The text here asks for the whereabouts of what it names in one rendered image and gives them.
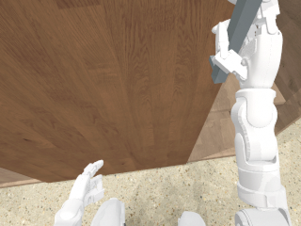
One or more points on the robot left thigh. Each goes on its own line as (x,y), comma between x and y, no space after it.
(110,213)

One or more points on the left robot forearm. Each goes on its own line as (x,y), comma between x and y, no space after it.
(70,214)

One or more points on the wardrobe door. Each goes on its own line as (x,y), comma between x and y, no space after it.
(8,176)
(128,82)

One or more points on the handle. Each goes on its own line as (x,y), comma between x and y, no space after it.
(241,19)

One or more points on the right robot hand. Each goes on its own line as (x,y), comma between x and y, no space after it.
(261,49)

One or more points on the robot right upper arm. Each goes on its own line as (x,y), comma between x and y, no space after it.
(254,217)

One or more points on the robot thigh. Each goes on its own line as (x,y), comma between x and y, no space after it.
(110,213)
(189,218)

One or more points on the left robot hand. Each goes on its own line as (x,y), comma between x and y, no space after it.
(84,188)

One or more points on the robot right thigh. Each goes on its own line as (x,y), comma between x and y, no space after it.
(189,218)

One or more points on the right robot forearm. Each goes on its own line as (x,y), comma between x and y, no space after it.
(254,116)

